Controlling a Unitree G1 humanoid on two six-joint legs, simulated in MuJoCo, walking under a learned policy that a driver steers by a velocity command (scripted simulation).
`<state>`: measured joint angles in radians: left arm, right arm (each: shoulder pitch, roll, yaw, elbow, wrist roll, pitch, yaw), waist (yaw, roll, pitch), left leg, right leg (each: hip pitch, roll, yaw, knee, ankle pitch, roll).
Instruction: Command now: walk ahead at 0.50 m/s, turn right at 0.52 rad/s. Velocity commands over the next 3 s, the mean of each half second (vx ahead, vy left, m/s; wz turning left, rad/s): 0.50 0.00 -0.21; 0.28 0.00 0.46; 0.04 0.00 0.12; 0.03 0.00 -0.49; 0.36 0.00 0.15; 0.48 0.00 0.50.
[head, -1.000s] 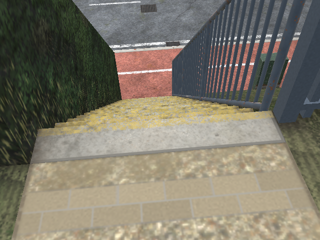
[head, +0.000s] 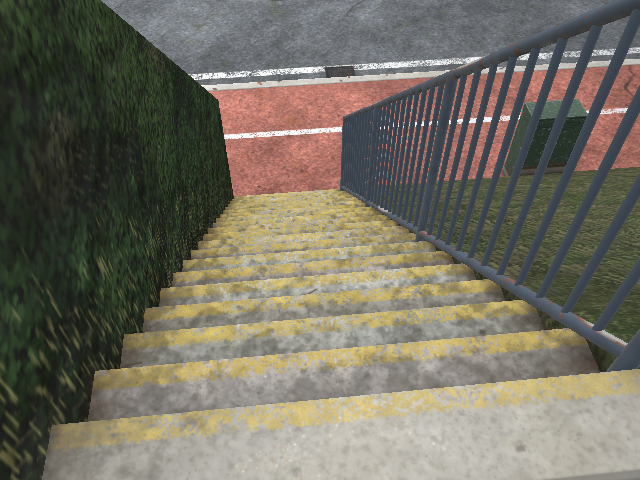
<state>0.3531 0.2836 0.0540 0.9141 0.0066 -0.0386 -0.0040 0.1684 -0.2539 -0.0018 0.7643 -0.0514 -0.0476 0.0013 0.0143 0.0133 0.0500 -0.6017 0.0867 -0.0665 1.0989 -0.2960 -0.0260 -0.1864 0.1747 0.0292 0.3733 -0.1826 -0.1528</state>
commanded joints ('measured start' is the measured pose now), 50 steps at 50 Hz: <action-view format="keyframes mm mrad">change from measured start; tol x32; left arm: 1 4 144 34 -73 -5 -22 6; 50 -108 41 -24 -323 29 12 39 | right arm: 1 -7 -77 -12 -74 -1 12 2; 40 473 -139 -86 -77 54 74 -60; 50 164 -114 -98 -107 58 162 -30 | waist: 1 -25 -45 1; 15 -50 298 -343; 50 -50 -114 -138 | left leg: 1 33 -6 71 -156 129 -34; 13 495 -76 43 -631 175 106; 15 834 323 -710 -785 58 309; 36 369 -34 -265 -564 863 177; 38 271 -108 -232 -280 575 98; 39 144 -223 -86 15 -344 56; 40 100 -213 -69 144 -453 45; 50 50 -136 -7 196 -112 -15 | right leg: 1 -102 -237 236 -163 358 -131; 13 74 -215 242 343 566 7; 15 -341 13 84 877 -389 78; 16 -478 -62 122 964 -344 68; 36 -137 -102 -29 293 57 135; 39 373 -577 325 183 959 -13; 50 -43 -450 72 -48 403 -97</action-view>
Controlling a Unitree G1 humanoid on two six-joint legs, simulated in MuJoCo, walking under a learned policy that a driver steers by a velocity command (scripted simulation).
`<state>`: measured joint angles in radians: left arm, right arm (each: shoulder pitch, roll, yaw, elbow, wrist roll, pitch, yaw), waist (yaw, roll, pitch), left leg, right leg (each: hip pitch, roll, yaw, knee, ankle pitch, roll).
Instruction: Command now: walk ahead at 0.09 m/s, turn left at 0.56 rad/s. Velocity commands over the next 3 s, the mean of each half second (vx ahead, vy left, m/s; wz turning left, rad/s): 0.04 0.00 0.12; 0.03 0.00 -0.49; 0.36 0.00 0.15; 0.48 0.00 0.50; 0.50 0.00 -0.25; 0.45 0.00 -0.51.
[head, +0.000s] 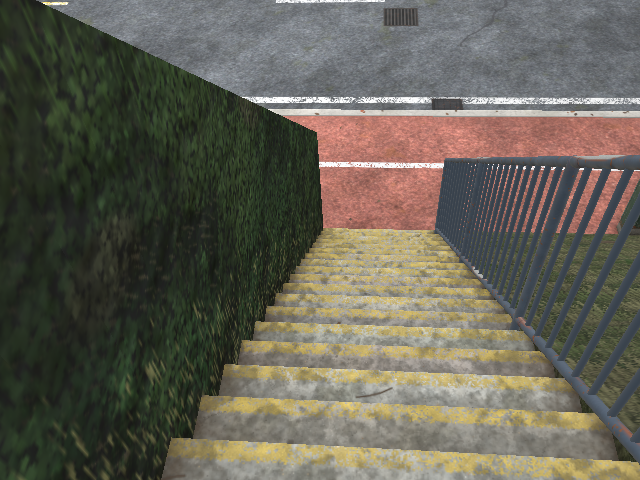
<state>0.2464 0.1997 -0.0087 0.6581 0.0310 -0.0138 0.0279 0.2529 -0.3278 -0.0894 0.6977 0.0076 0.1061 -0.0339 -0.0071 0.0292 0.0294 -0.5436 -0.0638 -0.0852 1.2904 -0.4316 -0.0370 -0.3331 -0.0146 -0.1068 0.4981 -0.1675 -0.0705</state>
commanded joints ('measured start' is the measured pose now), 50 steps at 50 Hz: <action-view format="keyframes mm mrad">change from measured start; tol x32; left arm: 1 5 133 43 -65 6 -8 7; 50 17 234 124 -87 -9 70 -32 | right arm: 1 56 -36 -8 -49 -2 12 8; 50 -120 -14 46 -112 -20 -62 6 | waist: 1 -24 -135 -113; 12 -41 186 -82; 50 37 -186 -83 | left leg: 1 -15 20 21 -34 24 -6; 10 363 14 155 -791 108 78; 13 243 447 -393 -1159 69 223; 22 465 307 -2 -933 683 233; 34 -119 64 28 -179 -84 15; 50 201 -9 66 -622 -26 45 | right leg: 1 104 -261 198 -184 311 -178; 12 -293 -80 29 151 -445 59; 29 66 40 57 -12 -100 44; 32 190 -329 658 -206 406 -205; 50 33 -72 642 -213 -401 -159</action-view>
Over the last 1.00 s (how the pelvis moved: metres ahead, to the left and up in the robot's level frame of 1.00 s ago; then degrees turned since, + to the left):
0.39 0.01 0.00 11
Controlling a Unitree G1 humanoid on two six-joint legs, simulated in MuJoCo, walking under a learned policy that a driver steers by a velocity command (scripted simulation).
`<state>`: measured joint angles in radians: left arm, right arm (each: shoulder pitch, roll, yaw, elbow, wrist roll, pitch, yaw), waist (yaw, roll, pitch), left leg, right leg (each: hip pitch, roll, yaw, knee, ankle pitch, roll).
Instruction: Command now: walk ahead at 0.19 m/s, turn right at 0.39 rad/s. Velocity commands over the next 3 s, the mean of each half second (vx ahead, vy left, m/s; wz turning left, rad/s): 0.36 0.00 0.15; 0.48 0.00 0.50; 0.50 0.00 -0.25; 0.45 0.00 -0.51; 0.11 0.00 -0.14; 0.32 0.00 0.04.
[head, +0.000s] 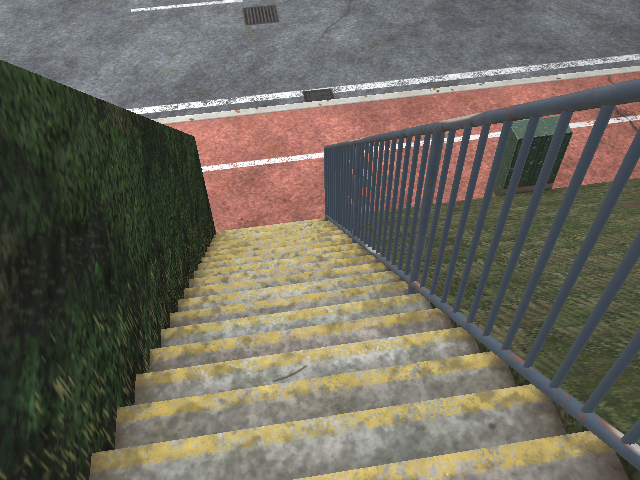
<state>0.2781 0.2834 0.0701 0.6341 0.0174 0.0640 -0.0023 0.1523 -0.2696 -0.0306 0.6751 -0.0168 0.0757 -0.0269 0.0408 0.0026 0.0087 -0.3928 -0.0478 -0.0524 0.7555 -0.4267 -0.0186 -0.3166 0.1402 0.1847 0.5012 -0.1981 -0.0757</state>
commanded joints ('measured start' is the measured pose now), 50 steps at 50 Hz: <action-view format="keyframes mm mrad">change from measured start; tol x32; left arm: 1 -43 133 40 -65 -3 -7 1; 18 -265 38 -23 -57 -2 -70 -10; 43 220 116 -10 112 19 -134 10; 50 -119 130 -5 83 -7 -124 17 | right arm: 1 51 -55 -8 -67 5 -40 -2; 45 -11 -84 -68 -20 -24 13 3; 50 563 -147 -87 201 10 -25 22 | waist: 1 -52 -145 -57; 21 -77 136 16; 25 55 -345 -183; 48 -176 -164 -102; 50 -374 208 -5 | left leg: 1 170 -18 46 -201 34 54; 5 312 385 -642 -618 -382 212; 23 0 106 -332 -306 425 169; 25 -261 -81 -77 179 -135 95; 43 -402 16 14 526 389 114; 50 483 22 -2 10 501 216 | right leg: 1 -56 -205 330 -205 -413 -129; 9 -366 -92 -124 438 -82 101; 23 319 -87 -166 -19 43 63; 25 527 -495 384 -226 -361 -62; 32 233 -385 -2 -172 539 -75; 39 183 -418 -146 -71 601 -97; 48 -211 -369 -367 397 823 21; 49 -418 -349 -342 691 754 33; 50 -544 -148 -338 1190 -77 60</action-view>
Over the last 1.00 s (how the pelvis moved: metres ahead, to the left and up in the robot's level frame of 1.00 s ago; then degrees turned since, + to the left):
-0.08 0.01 0.00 -16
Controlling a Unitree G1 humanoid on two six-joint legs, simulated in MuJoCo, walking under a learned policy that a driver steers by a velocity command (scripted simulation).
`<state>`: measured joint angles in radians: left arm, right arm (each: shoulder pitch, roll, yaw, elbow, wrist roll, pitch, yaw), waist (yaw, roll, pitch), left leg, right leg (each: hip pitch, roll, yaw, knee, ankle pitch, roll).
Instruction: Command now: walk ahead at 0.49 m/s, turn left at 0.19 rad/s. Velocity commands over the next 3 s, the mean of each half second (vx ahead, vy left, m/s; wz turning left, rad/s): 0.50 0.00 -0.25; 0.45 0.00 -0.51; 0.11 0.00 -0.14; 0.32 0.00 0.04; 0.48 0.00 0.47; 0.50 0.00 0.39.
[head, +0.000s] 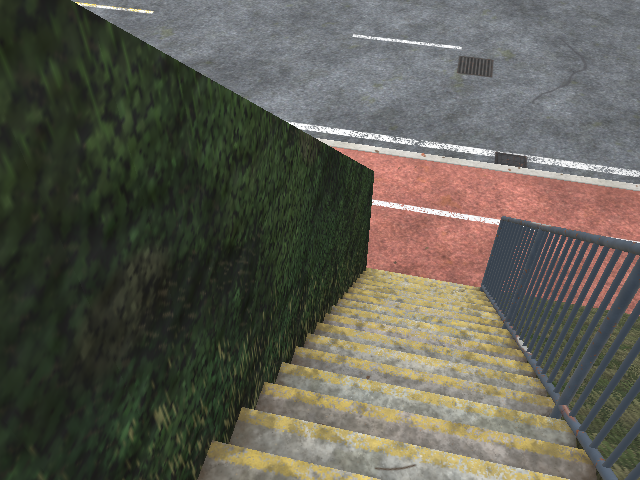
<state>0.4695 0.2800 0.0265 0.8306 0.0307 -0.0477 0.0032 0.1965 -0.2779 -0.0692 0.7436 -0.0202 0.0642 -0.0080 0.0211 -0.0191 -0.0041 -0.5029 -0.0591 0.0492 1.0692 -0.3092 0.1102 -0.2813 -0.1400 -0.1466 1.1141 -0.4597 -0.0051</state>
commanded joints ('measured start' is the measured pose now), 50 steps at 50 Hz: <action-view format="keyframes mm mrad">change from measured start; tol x64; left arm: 1 -201 38 12 -167 -24 -19 32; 50 141 -25 -3 29 -74 41 53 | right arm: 1 386 -171 -26 85 30 -43 -3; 50 488 -84 -3 129 45 -113 33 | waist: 1 -182 291 91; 50 -30 263 -209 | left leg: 1 427 232 -468 -410 884 147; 11 -294 205 -201 -279 -407 1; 19 143 297 -173 78 31 62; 23 -561 37 51 1198 -500 4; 46 367 118 -75 -829 871 -92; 50 1105 472 -228 -320 1758 -2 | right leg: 1 -648 222 259 584 -81 -2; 21 248 115 174 -881 722 -147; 46 -212 253 532 179 491 -235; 50 -902 319 252 1082 -565 -104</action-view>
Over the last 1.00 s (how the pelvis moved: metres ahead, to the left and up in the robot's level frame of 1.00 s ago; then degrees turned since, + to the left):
0.24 0.05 -0.05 23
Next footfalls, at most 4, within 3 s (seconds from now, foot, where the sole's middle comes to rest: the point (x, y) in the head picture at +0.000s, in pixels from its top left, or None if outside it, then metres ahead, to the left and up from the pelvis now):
0.44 right None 0.21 -0.10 -0.93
0.94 left None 0.47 0.03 -1.14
1.38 right None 0.46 -0.17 -1.14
2.26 left None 0.68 -0.14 -1.35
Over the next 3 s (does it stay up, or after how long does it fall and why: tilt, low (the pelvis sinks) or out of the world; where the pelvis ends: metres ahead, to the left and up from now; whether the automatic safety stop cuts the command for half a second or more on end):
stays up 0.88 -0.27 -0.83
